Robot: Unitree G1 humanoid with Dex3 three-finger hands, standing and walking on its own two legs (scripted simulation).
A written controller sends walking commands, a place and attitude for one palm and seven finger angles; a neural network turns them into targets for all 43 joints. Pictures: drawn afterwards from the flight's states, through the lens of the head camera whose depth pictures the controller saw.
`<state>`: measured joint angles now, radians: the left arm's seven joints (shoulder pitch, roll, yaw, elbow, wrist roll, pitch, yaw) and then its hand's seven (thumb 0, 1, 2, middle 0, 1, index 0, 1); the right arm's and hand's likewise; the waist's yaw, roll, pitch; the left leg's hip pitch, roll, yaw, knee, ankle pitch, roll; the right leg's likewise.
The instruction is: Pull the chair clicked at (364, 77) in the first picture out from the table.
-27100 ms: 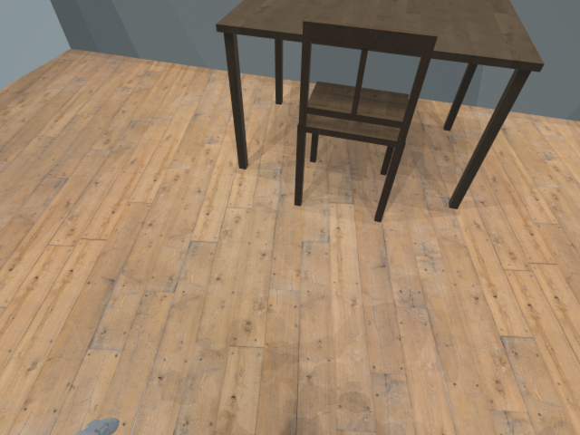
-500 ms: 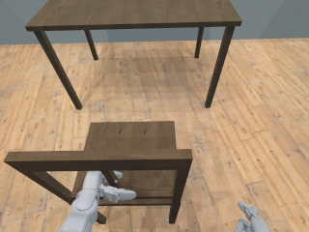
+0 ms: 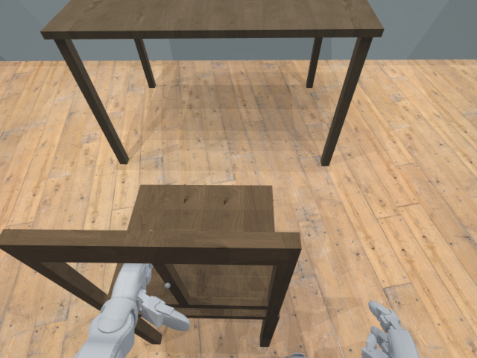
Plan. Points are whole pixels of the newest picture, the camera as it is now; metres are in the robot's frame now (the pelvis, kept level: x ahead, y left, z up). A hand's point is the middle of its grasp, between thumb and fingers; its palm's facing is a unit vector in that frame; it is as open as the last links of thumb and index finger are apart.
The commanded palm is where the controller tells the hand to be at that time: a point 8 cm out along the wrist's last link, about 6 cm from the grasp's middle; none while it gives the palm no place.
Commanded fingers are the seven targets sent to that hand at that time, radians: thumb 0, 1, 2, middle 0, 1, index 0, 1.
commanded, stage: draw the fingers out of the gap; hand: left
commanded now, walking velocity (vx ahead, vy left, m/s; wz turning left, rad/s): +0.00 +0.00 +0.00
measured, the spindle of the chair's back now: (173, 282) +0.27 +0.13 -0.07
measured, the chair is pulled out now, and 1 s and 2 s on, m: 0.68 0.68 0.68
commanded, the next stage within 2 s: draw the hand back to the body in 0.72 s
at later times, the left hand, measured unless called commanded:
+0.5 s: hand (149, 338) +0.17 +0.15 -0.04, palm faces -0.03 -0.99 -0.13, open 17.5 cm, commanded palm +0.15 +0.20 -0.01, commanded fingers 0.00 -0.55 0.20 0.00 0.00 0.00 0.00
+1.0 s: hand (138, 353) +0.15 +0.15 +0.01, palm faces +0.07 -1.00 -0.01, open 17.5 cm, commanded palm +0.10 +0.21 +0.02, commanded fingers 0.00 -0.55 0.20 0.00 0.00 0.00 0.00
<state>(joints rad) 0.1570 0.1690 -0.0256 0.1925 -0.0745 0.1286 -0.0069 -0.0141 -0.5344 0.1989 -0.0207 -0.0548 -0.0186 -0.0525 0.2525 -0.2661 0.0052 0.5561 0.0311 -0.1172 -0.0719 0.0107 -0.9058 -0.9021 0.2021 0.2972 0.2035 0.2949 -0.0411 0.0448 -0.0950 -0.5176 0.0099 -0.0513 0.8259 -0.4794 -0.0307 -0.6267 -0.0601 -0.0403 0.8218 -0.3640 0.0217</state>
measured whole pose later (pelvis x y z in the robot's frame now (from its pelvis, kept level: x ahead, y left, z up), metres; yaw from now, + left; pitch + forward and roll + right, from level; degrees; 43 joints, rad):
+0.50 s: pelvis +0.00 +0.01 -0.01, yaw +1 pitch +11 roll -1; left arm 0.50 0.19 -0.08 -0.11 -0.05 0.16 0.00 -0.01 -0.54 0.20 -0.01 0.00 0.00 0.00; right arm 0.25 -0.23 0.02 0.49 0.03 -0.15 -0.09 0.01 -0.90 -0.90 0.20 0.30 0.20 0.30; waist -0.03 0.04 -0.13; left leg -0.60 0.00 -0.07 0.94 -0.53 -0.01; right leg -0.68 -0.08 -0.05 0.90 -0.40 0.04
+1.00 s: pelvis +0.00 +0.02 -0.03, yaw +1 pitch +13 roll -2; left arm 0.79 0.15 -0.10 -0.41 -0.12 -0.08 -0.01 -0.02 -0.54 0.20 -0.01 0.00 0.00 0.00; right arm 0.26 -0.20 -0.01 0.47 0.04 -0.17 -0.09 0.01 -0.90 -0.90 0.20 0.30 0.20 0.30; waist 0.00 0.03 -0.17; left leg -0.70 0.00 -0.08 1.07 -0.59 -0.02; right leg -0.78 -0.07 -0.06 1.01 -0.45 0.04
